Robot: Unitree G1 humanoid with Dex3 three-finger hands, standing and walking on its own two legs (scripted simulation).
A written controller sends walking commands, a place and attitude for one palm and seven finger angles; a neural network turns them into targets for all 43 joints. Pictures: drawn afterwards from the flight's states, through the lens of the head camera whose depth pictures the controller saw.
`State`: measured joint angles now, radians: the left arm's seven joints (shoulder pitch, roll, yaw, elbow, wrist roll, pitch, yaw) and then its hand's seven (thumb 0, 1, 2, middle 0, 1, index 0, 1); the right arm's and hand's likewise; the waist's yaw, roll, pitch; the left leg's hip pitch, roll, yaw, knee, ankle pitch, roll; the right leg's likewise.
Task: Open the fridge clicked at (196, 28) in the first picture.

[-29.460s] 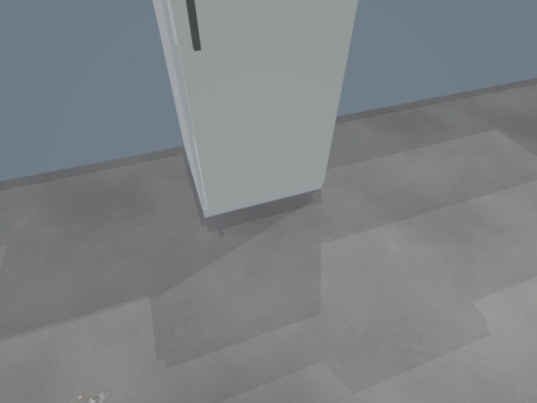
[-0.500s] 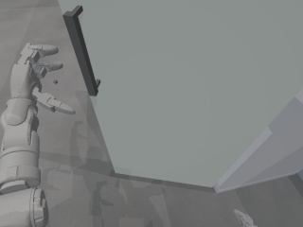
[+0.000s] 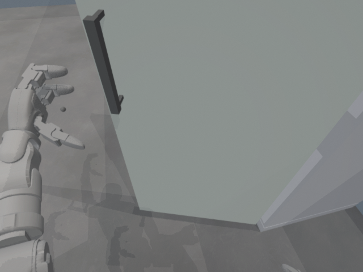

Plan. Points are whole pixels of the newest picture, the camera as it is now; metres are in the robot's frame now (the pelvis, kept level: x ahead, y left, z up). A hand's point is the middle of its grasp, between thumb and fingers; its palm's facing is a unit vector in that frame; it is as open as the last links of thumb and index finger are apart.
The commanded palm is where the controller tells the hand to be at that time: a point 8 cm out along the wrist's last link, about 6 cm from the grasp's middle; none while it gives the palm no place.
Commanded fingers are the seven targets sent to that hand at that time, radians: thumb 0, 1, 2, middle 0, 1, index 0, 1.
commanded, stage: slip the hand off the handle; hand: left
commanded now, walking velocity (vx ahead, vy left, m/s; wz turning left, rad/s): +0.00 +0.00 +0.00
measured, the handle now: (108, 68) +0.49 +0.19 +0.21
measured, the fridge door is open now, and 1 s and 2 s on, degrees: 69 69 69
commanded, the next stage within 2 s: draw the hand back to the body in 0.46 s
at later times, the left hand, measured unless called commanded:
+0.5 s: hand (40, 145) +0.28 +0.26 +0.18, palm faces +0.22 -0.96 -0.16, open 14.7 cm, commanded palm +0.25 +0.30 +0.19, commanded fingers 0.00 -0.55 0.20 -0.25 -1.15 -0.25 -1.15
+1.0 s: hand (30, 162) +0.25 +0.26 +0.18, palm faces +0.19 -0.98 +0.00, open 14.7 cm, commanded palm +0.21 +0.29 +0.19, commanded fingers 0.00 -0.48 0.23 -0.25 -1.11 -0.25 -1.11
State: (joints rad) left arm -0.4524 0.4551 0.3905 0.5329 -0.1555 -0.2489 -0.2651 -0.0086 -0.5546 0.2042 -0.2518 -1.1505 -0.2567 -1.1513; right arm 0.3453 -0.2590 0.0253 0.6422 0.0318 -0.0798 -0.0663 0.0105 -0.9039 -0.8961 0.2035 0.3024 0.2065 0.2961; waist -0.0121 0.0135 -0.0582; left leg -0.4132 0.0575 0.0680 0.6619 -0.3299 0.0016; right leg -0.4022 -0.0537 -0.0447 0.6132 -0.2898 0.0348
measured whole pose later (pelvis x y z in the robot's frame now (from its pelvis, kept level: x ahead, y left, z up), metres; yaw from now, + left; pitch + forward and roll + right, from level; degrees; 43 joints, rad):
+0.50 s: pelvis -0.01 -0.02 +0.00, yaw +1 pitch +1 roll +0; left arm -0.16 0.41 0.41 0.22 -0.23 -0.18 -0.29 -0.01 -0.56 0.20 -0.25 -1.15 -0.26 -1.15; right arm 0.23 -0.26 0.05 0.60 0.04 -0.15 -0.09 0.01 -0.90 -0.90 0.20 0.30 0.21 0.30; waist 0.05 0.02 -0.05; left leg -0.34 0.06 0.04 0.63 -0.31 -0.02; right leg -0.33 -0.05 -0.08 0.62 -0.30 0.01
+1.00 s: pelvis +0.00 -0.02 +0.01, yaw +2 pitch -3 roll +0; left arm -0.02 0.38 0.44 0.01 -0.34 0.26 -0.32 -0.01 -0.55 0.20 -0.25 -1.15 -0.26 -1.15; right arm 0.22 -0.26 0.08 0.59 0.08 -0.22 -0.11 0.01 -0.90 -0.90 0.20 0.30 0.21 0.30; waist 0.07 0.04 -0.06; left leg -0.20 0.05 0.04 0.54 -0.28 -0.02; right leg -0.19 -0.05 -0.08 0.53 -0.28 0.02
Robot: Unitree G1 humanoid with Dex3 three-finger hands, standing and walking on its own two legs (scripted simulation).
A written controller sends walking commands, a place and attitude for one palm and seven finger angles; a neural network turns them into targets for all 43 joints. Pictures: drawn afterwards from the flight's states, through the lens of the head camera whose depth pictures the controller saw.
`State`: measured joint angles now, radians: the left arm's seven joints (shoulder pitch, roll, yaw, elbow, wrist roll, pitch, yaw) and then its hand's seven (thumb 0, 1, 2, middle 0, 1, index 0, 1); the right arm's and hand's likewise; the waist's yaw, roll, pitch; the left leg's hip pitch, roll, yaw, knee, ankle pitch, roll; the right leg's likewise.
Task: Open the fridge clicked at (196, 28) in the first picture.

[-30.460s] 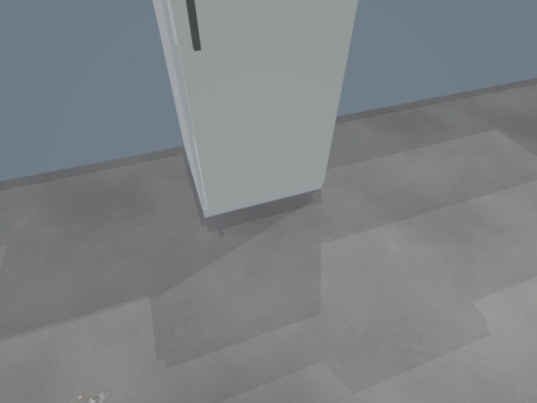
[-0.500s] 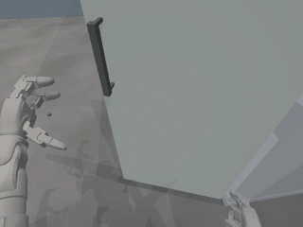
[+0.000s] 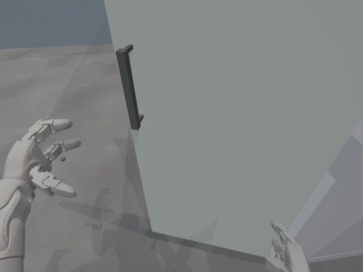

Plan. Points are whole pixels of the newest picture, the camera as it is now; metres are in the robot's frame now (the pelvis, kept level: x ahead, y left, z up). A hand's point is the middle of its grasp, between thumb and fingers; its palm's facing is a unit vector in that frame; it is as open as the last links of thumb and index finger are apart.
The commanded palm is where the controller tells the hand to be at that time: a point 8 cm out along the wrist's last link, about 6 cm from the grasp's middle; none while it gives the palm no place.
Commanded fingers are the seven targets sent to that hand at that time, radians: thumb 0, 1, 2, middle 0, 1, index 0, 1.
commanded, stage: draw the hand back to the body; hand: left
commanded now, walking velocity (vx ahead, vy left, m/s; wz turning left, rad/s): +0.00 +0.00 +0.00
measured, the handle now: (132, 90) +0.49 +0.20 +0.20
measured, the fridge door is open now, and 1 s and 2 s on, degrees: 69 69 69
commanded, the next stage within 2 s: step back with the hand held close in 1.16 s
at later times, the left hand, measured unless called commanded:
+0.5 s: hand (48, 175) +0.22 +0.28 +0.16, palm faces +0.47 -0.83 -0.31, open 11.6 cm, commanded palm +0.17 +0.31 +0.18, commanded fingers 0.00 0.43 0.67 -0.22 -0.58 -0.22 -0.58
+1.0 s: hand (38, 188) +0.20 +0.28 +0.16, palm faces +0.49 -0.79 -0.36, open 7.6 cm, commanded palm +0.15 +0.31 +0.18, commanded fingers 0.00 0.90 0.90 -0.20 -0.30 -0.20 -0.30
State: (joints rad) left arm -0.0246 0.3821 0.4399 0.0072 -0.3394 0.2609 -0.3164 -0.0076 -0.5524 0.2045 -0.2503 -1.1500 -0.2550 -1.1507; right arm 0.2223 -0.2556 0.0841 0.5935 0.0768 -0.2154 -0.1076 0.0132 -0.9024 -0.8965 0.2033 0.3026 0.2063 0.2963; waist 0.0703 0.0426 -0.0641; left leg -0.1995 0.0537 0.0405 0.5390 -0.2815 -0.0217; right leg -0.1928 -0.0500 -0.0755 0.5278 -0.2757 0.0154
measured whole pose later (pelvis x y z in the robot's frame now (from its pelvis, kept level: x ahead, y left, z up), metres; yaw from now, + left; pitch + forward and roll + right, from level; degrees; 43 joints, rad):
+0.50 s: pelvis +0.00 +0.01 +0.01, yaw -1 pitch -5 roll +0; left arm 0.29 0.33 0.34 -0.25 -0.07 -0.06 0.10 0.00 0.08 0.51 -0.23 -0.78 -0.24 -0.78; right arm 0.23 -0.23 0.04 0.70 -0.01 -0.19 -0.10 0.01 -0.90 -0.90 0.20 0.30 0.21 0.30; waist 0.07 0.04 0.01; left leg -0.12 0.04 0.06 0.45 -0.25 -0.01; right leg -0.12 -0.06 -0.06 0.44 -0.24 0.03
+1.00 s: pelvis +0.01 +0.01 +0.01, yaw +0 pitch -5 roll +0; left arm 0.42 0.32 0.34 -0.36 -0.06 -0.06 0.10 0.02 0.84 0.88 -0.21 -0.33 -0.21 -0.33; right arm 0.20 -0.22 0.03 0.65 -0.02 -0.16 -0.09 0.01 -0.90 -0.90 0.20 0.30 0.21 0.30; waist 0.09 0.04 0.02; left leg -0.09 0.03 0.05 0.44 -0.25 -0.01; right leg -0.09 -0.06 -0.07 0.42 -0.24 0.03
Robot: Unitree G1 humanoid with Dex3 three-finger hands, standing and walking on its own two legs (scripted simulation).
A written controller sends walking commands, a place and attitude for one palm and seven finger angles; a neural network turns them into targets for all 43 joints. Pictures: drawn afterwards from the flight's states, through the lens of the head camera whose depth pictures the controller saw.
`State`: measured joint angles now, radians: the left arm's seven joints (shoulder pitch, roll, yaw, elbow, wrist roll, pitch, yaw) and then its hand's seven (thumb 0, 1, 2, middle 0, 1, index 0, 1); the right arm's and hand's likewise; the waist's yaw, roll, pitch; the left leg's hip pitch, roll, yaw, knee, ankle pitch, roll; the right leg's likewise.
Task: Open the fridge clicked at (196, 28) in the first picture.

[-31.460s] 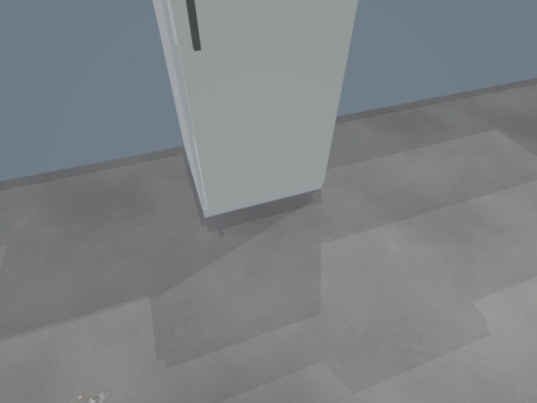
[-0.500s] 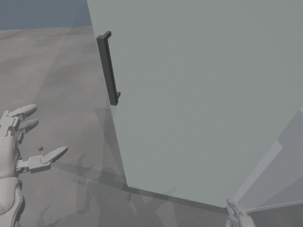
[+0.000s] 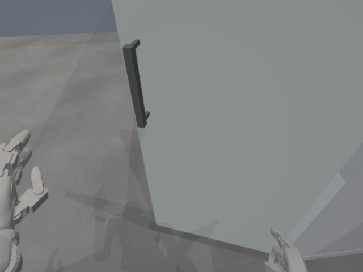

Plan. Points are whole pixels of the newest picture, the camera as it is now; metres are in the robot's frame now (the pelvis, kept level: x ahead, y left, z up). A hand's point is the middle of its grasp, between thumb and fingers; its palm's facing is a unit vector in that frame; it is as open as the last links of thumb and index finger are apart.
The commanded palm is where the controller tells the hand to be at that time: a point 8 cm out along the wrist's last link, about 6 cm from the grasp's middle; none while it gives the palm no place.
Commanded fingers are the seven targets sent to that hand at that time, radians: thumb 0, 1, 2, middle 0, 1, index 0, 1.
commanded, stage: draw the hand back to the body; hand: left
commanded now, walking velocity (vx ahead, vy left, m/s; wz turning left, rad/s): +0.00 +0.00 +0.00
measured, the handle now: (139, 87) +0.48 +0.19 +0.19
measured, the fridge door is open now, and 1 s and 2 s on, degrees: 69 69 69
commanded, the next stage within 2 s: step back with the hand held close in 0.16 s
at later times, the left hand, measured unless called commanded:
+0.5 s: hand (52, 188) +0.19 +0.26 +0.15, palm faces +0.41 -0.81 -0.43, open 7.4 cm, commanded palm +0.12 +0.30 +0.17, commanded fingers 0.00 0.90 0.90 -0.20 -0.30 -0.20 -0.30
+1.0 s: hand (0, 244) +0.10 +0.28 +0.15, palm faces +0.49 -0.78 -0.40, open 7.4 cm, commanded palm +0.03 +0.32 +0.17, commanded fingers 0.00 0.90 0.90 -0.20 -0.30 -0.20 -0.30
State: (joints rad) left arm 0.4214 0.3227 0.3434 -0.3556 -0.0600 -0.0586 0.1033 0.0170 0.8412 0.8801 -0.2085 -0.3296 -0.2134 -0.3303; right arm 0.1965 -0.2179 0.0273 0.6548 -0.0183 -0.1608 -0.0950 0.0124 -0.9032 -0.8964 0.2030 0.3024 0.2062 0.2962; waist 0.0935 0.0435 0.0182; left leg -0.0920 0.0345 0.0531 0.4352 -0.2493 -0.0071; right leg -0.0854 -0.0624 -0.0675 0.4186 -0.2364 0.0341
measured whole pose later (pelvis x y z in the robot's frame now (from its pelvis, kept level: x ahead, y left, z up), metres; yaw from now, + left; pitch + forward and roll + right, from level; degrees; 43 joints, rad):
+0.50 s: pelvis -0.02 +0.00 +0.00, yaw -1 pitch -1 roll -1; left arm 0.45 0.36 0.38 -0.41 -0.04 -0.15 0.11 0.02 0.89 0.90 -0.21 -0.30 -0.21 -0.30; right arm 0.18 -0.24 0.01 0.60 -0.01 -0.08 -0.08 0.01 -0.90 -0.90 0.20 0.30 0.21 0.30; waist 0.02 0.03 0.03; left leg -0.23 0.05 0.06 0.49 -0.23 0.00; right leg -0.22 -0.05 -0.05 0.44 -0.20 0.04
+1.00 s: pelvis -0.10 +0.02 -0.02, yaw +2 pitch -2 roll -1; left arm 0.45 0.36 0.41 -0.48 0.00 -0.24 0.14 0.02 0.89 0.90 -0.21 -0.30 -0.21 -0.30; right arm 0.25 -0.21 0.03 0.58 -0.01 -0.13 -0.08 0.01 -0.90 -0.90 0.20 0.30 0.21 0.30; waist 0.02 -0.02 0.05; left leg -0.44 0.02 0.03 0.67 -0.28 0.03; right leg -0.39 -0.05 -0.03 0.57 -0.16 0.03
